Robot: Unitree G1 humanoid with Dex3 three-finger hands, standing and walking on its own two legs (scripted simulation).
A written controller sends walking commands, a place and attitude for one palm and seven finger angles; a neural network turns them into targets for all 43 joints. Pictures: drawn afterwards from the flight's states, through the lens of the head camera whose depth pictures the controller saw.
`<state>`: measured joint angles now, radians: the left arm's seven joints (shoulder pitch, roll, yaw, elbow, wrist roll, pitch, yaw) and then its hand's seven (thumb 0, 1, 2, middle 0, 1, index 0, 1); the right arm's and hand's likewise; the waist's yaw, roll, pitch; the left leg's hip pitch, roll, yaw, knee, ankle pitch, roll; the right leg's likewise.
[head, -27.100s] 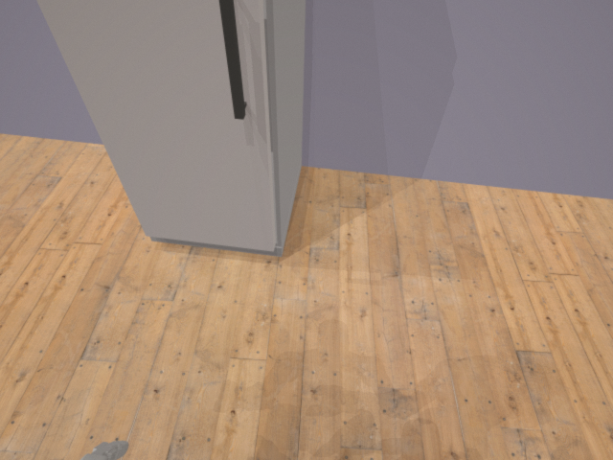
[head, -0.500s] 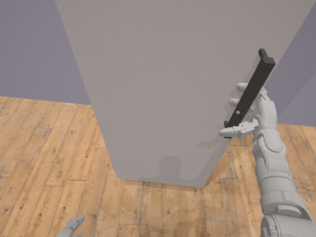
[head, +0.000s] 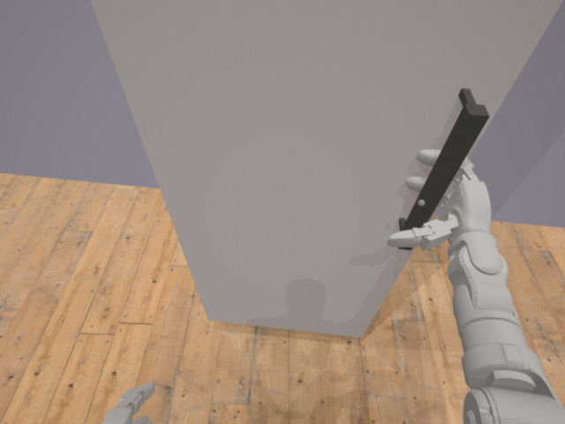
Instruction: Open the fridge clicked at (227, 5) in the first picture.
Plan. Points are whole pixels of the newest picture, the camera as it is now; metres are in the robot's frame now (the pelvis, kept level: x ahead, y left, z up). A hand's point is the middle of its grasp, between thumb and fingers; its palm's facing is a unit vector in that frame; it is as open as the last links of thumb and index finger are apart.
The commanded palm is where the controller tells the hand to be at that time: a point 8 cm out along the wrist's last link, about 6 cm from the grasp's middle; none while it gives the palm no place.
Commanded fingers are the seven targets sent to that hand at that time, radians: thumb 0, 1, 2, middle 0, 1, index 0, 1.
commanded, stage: grip the handle and tug to test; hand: right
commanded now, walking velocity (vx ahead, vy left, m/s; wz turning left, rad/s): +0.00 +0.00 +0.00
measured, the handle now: (430, 181) +0.47 -0.18 +0.10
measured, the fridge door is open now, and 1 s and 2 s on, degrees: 0 0 14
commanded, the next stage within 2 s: pull the door a little, standing still in 1.48 s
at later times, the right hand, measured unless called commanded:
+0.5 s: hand (423, 204) +0.41 -0.15 +0.11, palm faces +0.03 +1.00 +0.00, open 9.6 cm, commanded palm +0.38 -0.20 +0.11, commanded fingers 0.00 -0.57 -0.76 0.41 1.35 0.41 1.35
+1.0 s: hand (422, 205) +0.41 -0.15 +0.11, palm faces +0.05 +1.00 +0.00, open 5.9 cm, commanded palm +0.37 -0.20 +0.11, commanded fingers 0.00 -0.90 -0.90 0.45 1.40 0.45 1.40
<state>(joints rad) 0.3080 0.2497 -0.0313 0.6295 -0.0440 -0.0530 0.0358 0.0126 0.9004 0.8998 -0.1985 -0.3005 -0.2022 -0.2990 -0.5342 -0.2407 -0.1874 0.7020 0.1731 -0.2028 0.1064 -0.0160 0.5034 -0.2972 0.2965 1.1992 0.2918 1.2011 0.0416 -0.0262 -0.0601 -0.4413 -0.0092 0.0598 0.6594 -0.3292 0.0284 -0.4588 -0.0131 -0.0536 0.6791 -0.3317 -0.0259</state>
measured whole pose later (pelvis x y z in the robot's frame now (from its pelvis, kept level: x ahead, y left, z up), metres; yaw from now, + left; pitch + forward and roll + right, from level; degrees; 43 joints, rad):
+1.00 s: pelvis +0.01 +0.00 +0.00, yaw +1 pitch +6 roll +1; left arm 0.30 0.25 -0.02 0.63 -0.04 -0.06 0.03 0.01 0.90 0.90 -0.20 -0.30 -0.20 -0.30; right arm -0.44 -0.22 -0.18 0.58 0.17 -0.16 0.06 0.00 -0.73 -0.78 0.33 1.35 0.32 1.35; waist 0.04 -0.03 -0.06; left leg -0.40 -0.01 0.05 0.63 -0.33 0.02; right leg -0.41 -0.01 -0.06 0.65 -0.34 -0.03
